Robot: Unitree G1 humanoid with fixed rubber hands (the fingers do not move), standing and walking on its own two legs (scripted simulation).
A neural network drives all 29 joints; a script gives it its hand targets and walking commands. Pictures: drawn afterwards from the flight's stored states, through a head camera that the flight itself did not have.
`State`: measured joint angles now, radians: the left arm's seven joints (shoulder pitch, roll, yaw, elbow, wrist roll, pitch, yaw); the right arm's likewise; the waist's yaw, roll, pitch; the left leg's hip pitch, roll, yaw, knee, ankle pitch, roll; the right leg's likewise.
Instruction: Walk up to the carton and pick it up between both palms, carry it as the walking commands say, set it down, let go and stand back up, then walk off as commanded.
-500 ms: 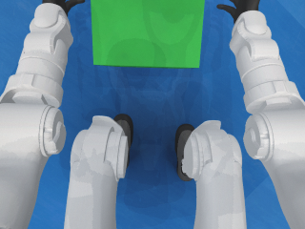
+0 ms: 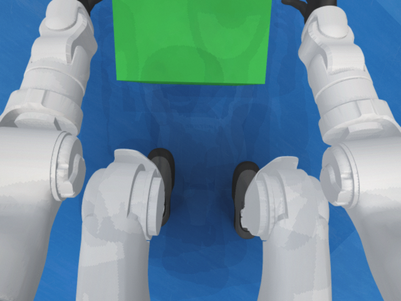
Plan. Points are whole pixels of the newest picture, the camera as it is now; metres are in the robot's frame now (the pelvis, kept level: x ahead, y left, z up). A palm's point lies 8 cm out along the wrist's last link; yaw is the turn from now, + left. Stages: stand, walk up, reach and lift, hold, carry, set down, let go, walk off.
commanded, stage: reach and lift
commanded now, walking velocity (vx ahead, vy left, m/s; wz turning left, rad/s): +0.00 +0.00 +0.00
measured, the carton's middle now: (193, 21) +0.53 +0.05 -0.24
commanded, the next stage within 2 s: none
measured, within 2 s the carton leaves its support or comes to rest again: leaves its support in 1.02 s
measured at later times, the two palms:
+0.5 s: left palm out of the picture +0.53 +0.19 -0.17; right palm (295, 5) +0.54 -0.10 -0.17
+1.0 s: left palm out of the picture +0.53 +0.19 -0.17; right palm (302, 2) +0.55 -0.11 -0.17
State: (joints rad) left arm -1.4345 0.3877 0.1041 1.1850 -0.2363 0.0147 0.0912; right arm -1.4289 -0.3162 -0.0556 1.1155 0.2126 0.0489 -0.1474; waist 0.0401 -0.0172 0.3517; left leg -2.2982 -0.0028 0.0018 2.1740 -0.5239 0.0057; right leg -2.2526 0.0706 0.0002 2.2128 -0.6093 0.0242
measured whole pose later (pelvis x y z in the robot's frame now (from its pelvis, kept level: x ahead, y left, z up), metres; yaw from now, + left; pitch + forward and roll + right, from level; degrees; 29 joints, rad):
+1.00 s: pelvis +0.01 +0.00 -0.01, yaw -1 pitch +36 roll +0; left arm -1.40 0.28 0.22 1.06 -0.07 0.17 0.07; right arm -1.39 -0.19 -0.25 1.01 0.03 0.17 -0.13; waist 0.06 -0.03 0.33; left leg -2.29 -0.02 -0.01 2.23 -0.57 0.00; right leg -2.25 0.11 0.01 2.26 -0.64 0.04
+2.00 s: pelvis +0.01 +0.00 +0.07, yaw -1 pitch +46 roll -2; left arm -1.21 0.10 0.42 0.71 0.16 0.34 0.07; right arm -1.22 -0.03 -0.44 0.71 -0.14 0.31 -0.12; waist 0.04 -0.04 0.00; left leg -2.23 -0.08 -0.05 1.94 -0.51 -0.03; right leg -2.18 0.14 0.04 1.96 -0.58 0.05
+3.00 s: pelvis +0.02 +0.00 +0.18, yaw +0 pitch +42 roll -1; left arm -0.97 -0.01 0.48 0.67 0.25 0.37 0.04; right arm -0.99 0.07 -0.48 0.68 -0.24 0.34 -0.07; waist 0.03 -0.02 -0.18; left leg -1.85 -0.11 -0.09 1.58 -0.46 -0.04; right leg -1.81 0.14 0.08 1.60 -0.52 0.04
